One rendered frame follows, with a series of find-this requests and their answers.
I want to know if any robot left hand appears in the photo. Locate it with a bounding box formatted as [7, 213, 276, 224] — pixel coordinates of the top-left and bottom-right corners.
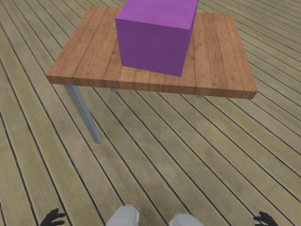
[40, 208, 66, 226]

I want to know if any table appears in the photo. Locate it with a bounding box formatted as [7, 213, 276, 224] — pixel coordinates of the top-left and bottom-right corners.
[46, 6, 258, 144]

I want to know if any carton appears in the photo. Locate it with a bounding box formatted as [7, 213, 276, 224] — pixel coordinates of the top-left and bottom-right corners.
[115, 0, 198, 77]

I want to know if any robot right hand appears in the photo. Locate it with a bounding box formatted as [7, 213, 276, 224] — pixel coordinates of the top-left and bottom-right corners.
[253, 211, 278, 226]

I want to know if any robot left thigh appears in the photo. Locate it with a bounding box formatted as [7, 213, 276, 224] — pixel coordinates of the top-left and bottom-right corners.
[105, 205, 140, 226]

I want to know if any robot thigh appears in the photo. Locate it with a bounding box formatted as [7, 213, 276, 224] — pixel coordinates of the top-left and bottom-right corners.
[168, 214, 204, 226]
[105, 205, 140, 226]

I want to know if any robot right thigh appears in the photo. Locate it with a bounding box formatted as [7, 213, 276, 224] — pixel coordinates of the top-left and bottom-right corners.
[168, 214, 204, 226]

